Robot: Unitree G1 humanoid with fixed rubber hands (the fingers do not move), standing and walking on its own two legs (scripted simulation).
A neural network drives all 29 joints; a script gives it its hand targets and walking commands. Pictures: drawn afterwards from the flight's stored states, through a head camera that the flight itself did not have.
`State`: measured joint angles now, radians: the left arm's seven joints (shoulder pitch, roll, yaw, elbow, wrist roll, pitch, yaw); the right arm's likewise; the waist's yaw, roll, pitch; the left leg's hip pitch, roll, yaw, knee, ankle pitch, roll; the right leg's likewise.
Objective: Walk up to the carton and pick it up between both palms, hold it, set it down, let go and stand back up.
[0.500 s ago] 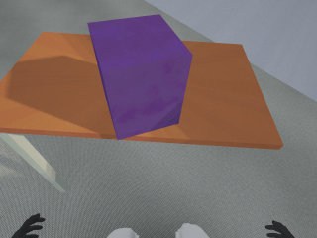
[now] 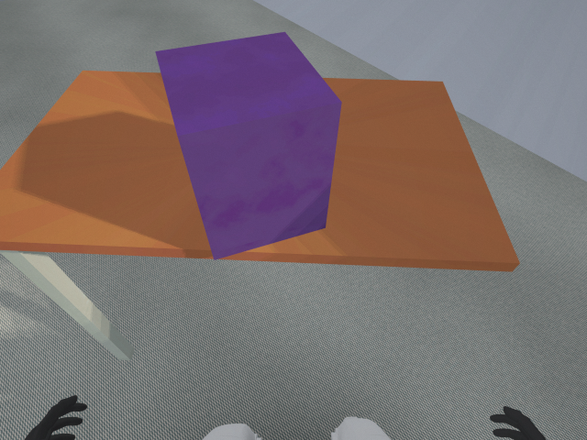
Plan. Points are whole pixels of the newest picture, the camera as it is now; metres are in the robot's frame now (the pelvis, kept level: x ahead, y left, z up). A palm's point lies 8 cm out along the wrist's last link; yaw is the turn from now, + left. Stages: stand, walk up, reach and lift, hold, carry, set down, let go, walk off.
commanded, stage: walk up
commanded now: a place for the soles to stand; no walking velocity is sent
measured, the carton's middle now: (248, 148) +0.52 +0.08 +0.10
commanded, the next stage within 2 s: none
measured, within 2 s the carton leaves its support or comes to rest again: neither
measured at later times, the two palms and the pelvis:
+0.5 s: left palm out of the picture +0.11 +0.33 -0.05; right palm out of the picture +0.12 -0.31 -0.08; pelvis +0.01 +0.00 +0.00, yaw +0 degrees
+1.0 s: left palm (27, 380) +0.20 +0.39 -0.07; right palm (499, 432) +0.14 -0.25 -0.04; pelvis +0.07 +0.08 +0.01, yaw -2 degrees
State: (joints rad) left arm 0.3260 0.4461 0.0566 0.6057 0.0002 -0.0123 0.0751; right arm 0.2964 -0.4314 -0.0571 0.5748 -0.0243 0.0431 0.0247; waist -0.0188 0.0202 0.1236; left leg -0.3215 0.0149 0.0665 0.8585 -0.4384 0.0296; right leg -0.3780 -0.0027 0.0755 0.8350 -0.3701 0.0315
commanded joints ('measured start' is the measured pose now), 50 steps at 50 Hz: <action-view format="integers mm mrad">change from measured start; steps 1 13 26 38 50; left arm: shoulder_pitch -48 -93 132 -22 -68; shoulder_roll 216 204 320 213 150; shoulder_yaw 54 41 108 53 33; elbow -45 -57 -46 -54 -47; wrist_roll -17 -18 53 8 19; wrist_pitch -6 -15 -54 -10 4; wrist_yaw -4 -7 33 3 12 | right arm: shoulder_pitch -91 -29 -86 111 68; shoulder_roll -238 -254 -200 -244 -182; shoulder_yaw -71 -80 -114 -112 -69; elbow -47 -31 -143 -58 -64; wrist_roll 1 6 -29 -11 4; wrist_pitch -36 -40 -3 -37 -6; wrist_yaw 2 3 42 -18 -39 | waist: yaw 11 -22 71 -44 -34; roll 84 100 -125 77 174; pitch -11 -39 -104 42 -65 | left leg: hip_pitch -13 120 -403 276 296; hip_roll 337 321 66 266 213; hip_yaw -372 -406 -174 -391 -172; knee -512 -540 205 -520 -320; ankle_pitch -50 17 -178 338 857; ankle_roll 167 104 -15 -36 14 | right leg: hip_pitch -44 -152 347 -384 -124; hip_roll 35 53 -304 23 22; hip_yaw -25 7 559 77 -133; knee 73 12 -356 379 -49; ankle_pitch -139 -88 -7 -84 5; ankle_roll -48 -39 -306 -40 -27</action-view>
